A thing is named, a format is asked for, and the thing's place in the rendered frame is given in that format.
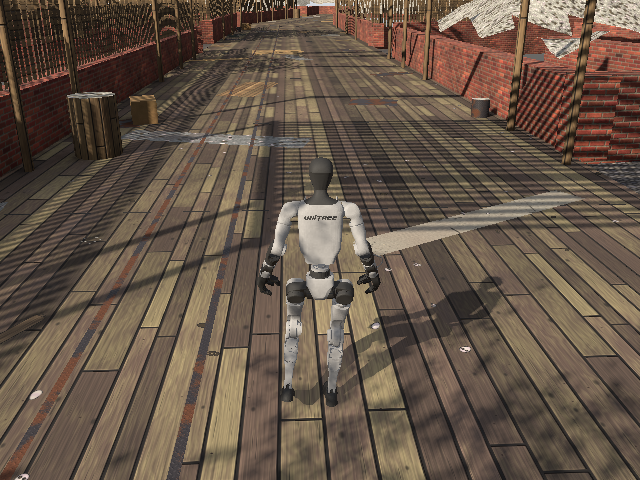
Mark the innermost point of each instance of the right robot foot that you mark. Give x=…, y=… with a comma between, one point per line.
x=331, y=398

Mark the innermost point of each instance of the robot left hand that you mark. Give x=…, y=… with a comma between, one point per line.
x=270, y=281

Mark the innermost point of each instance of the left robot foot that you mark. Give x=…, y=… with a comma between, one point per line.
x=287, y=394

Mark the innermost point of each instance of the left robot upper arm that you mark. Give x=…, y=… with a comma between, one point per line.
x=288, y=211

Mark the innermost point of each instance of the robot right hand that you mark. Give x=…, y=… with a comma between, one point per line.
x=366, y=279

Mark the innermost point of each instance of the robot right forearm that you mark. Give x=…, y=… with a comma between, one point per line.
x=369, y=263

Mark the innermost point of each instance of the robot foot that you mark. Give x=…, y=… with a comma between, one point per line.
x=287, y=394
x=331, y=398

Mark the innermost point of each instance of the robot left forearm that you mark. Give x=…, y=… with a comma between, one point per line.
x=269, y=263

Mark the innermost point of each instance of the right robot upper arm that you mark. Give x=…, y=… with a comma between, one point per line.
x=352, y=211

